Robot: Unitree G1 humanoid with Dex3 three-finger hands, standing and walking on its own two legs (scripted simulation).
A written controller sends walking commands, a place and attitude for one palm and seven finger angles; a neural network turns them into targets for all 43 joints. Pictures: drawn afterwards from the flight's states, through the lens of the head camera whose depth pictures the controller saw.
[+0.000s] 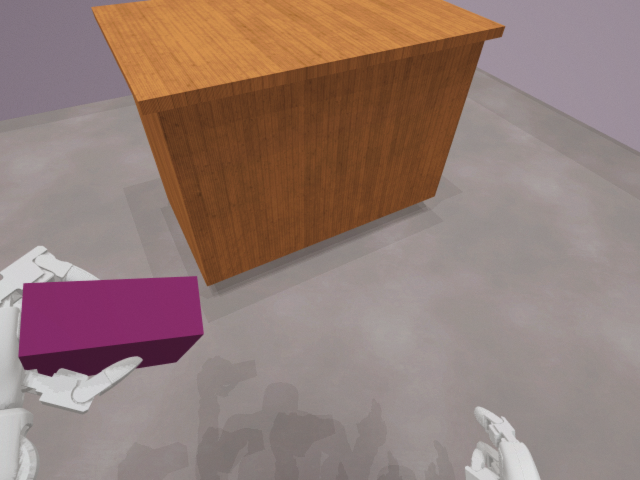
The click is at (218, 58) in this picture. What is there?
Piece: table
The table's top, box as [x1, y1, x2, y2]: [91, 0, 504, 114]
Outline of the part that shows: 91,7 103,35 142,114 501,36 504,26 443,0 148,0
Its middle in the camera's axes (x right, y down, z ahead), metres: -0.08 -0.70 +1.25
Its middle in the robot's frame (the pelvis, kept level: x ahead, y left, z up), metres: +1.41 +0.15 +0.04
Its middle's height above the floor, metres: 0.82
